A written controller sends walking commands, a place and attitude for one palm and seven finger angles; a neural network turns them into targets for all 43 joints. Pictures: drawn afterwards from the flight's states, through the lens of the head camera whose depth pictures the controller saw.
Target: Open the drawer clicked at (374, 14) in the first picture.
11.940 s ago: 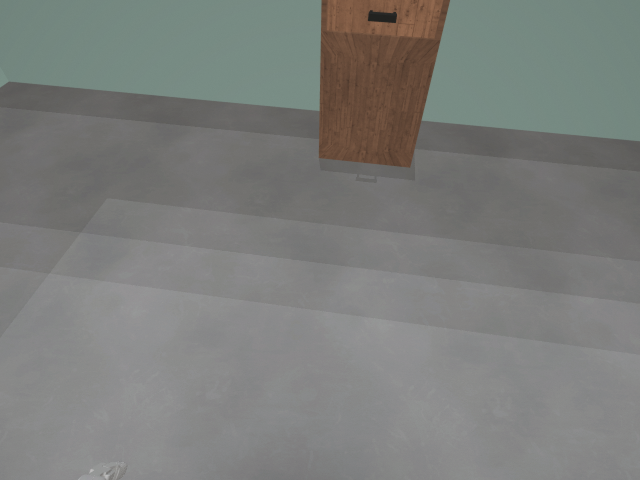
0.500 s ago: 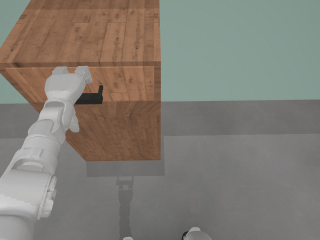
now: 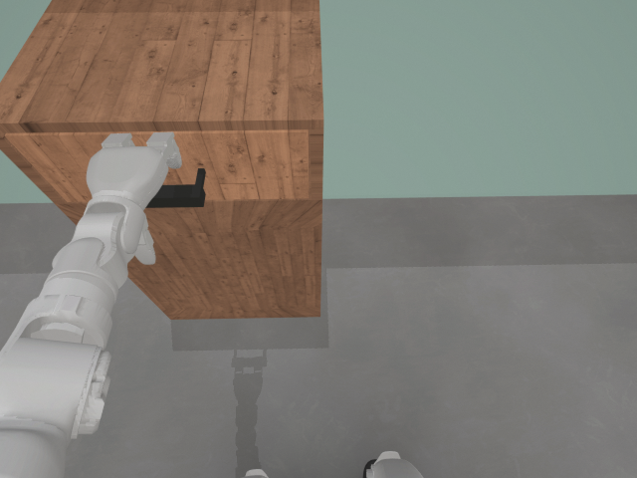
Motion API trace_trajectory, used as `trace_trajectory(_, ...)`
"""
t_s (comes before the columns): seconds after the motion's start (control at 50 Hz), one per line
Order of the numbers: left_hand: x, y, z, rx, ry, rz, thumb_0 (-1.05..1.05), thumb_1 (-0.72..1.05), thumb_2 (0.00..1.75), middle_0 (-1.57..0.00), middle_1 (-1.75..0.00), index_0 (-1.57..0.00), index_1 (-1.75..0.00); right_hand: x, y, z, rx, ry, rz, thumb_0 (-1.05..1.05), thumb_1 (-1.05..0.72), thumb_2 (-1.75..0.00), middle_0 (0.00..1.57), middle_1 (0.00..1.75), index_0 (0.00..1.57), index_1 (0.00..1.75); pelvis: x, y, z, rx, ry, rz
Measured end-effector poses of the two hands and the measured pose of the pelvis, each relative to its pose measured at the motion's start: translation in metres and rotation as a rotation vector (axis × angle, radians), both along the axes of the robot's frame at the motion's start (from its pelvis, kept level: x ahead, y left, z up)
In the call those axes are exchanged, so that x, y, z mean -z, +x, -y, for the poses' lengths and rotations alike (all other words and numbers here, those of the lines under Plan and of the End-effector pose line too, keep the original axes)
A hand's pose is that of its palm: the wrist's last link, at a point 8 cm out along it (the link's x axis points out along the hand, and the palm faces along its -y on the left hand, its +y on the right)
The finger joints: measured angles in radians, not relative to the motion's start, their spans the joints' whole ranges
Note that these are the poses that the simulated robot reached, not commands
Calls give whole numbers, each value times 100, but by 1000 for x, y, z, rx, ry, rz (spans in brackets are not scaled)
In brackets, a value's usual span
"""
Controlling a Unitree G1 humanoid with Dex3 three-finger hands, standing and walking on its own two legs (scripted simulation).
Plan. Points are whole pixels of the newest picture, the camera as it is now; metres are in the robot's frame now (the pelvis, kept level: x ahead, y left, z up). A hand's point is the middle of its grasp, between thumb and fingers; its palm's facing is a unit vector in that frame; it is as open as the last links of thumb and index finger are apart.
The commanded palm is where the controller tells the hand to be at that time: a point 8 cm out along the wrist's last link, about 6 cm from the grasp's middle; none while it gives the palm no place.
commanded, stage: move the hooked fingers above the handle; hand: left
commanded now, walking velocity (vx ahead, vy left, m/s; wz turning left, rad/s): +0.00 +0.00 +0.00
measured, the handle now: (170, 185) +0.54 +0.22 -0.02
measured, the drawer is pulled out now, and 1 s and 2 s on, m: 0.00 0.00 0.00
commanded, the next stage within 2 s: lower the fingers behind the handle in 0.30 s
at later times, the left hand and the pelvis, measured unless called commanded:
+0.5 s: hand (160, 191) +0.49 +0.21 +0.03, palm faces -0.08 +0.00 -1.00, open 13.8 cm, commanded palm +0.47 +0.21 +0.08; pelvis +0.01 -0.01 +0.00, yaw +0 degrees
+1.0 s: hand (157, 212) +0.48 +0.22 -0.01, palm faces -0.08 -0.02 -1.00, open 13.8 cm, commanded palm +0.47 +0.22 +0.05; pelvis +0.00 +0.00 -0.02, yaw +0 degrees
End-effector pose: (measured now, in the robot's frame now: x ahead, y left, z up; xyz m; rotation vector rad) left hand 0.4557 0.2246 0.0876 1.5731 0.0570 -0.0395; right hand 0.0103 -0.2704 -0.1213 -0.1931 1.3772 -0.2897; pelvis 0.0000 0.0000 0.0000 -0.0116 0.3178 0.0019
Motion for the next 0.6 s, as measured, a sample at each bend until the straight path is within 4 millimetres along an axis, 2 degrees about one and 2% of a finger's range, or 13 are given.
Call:
trace_trajectory(0.14, -5, 7, 11, 13, -11, 19, 0, -49, 30, -32, -120, -32, -120, -2, 18, 3, -23, -9, 42, 0, -90, -90, 20, 30, 20, 30, 0, 1, 1, -8, -1, 0)
trace_trajectory(0.24, -3, 13, 15, -2, -2, 7, 0, -49, 30, -31, -120, -32, -120, -2, 21, 5, -21, -9, 55, 0, -90, -90, 20, 30, 20, 30, 1, 2, 2, -3, 1, -7)
trace_trajectory(0.6, 12, 18, 13, -11, -6, -27, 0, -49, 30, -31, -120, -32, -120, 3, -2, 12, 8, -11, -35, 0, -90, -90, 20, 30, 20, 30, 3, 8, 9, 4, 4, -34)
